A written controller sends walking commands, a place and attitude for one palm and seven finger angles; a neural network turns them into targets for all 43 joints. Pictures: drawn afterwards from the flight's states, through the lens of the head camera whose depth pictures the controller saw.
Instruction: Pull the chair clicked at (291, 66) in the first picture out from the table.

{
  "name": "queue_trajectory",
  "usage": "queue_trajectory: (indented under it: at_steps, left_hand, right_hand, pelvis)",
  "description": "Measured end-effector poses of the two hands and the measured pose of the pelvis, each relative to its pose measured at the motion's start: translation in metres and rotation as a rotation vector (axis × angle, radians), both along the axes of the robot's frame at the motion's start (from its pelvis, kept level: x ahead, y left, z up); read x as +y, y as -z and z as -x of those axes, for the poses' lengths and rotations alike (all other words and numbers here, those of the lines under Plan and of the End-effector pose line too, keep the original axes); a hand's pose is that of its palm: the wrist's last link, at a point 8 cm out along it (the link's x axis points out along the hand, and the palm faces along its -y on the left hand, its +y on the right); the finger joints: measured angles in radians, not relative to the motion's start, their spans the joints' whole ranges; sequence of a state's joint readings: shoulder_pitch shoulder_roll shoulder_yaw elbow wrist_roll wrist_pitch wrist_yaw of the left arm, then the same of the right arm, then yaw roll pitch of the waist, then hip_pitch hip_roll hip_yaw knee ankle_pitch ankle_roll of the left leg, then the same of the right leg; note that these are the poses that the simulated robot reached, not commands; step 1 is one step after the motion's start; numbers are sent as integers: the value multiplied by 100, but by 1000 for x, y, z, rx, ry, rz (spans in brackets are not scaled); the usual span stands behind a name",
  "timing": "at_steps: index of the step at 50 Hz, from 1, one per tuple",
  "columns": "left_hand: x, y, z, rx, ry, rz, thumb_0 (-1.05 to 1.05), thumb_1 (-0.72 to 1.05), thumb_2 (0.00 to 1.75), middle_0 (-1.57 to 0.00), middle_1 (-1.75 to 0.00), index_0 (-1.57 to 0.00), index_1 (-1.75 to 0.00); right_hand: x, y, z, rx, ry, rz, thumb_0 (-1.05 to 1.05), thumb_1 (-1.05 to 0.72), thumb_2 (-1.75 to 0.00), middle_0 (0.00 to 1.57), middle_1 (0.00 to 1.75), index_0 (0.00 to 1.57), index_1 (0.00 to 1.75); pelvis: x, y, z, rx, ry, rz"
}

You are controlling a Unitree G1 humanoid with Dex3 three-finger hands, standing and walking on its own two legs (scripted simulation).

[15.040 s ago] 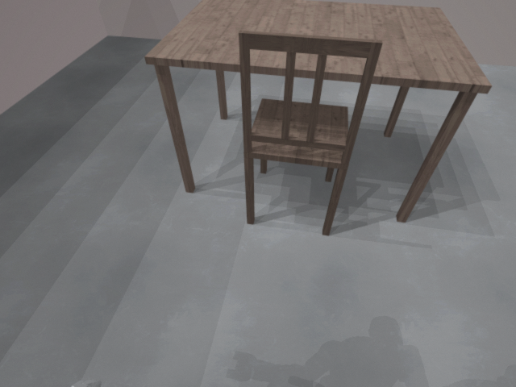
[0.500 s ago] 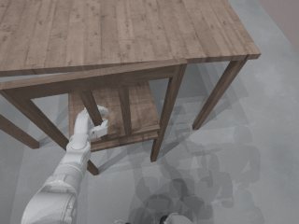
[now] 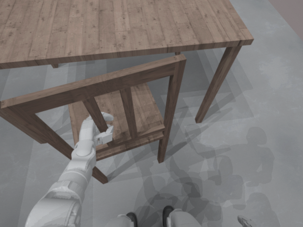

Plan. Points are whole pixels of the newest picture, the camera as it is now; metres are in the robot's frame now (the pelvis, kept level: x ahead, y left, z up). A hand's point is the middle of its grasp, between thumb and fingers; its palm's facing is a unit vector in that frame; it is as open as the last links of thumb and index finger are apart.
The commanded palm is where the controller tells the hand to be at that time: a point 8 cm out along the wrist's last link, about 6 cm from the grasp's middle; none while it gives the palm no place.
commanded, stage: step backward, pulling the chair out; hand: left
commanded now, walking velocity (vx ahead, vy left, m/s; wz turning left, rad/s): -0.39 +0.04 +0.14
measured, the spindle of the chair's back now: (101, 125) +0.41 +0.14 -0.06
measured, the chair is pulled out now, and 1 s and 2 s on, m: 0.14 0.21 0.24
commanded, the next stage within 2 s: none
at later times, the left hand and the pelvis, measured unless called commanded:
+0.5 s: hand (103, 154) +0.32 +0.13 -0.06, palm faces -0.01 -0.98 -0.20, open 5.7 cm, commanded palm +0.33 +0.18 -0.05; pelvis -0.04 +0.00 -0.01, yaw +0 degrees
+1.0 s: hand (102, 156) +0.31 +0.13 -0.06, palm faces +0.01 -0.98 -0.20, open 5.7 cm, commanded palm +0.31 +0.18 -0.06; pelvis -0.06 +0.00 -0.01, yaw +3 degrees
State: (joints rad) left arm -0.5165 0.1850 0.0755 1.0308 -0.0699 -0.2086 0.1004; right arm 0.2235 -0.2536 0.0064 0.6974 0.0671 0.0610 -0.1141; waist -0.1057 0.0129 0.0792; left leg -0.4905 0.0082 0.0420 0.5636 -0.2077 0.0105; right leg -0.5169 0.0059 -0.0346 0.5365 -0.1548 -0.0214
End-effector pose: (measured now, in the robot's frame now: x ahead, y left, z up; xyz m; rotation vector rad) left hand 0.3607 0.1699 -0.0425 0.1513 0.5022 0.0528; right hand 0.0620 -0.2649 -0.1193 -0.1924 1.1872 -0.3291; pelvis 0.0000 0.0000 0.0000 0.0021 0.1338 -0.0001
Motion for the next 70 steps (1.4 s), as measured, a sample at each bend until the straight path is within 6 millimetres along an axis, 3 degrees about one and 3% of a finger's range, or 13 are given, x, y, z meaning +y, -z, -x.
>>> queue_trajectory:
  at_steps: [8,17,23,28,39,49,61,70]
  left_hand:
    - [-2,0,36,-1,19,-5,5,65,72,-25,-109,-50,-145]
    - [7,0,57,-7,53,-14,5,64,73,-25,-110,-50,-145]
    - [11,0,61,-12,40,-34,4,61,75,-26,-112,-50,-145]
    - [10,-1,63,-10,5,-54,4,59,78,-28,-112,-50,-145]
    - [12,-1,65,1,27,-35,5,62,74,-23,-116,-50,-145]
    - [11,-1,68,-4,12,-49,4,60,76,-26,-115,-50,-145]
    - [14,-1,84,0,32,-42,4,62,73,-24,-116,-50,-145]
    - [13,-2,89,-3,-1,-55,5,59,77,-26,-115,-50,-145]
  right_hand:
    - [-8,-7,8,-57,-31,36,1,-90,-90,20,30,20,30]
    - [14,-7,15,-84,-55,33,1,-90,-90,20,30,20,30]
    - [31,8,10,-103,-80,-27,1,-90,-90,20,30,20,30]
    - [31,18,6,-123,-87,-66,1,-90,-90,20,30,21,30]
    - [7,4,26,-43,-129,47,1,-90,-90,20,30,20,30]
    - [15,14,33,-67,-77,-15,1,-90,-90,20,30,20,30]
    - [18,5,58,-37,-87,13,1,-90,-90,20,30,20,30]
    - [11,14,54,-45,-82,-15,1,-90,-90,20,30,21,30]
  pelvis:
    - [2,-1,21,-52,-12,3]
    - [14,0,29,-74,2,-1]
    - [7,7,34,-103,5,-21]
    - [-1,12,39,-105,-9,-19]
    - [12,6,53,-72,-63,-31]
    - [2,10,61,-78,-42,-32]
    - [10,6,72,-86,-43,-31]
    - [-3,8,77,-84,-58,-25]
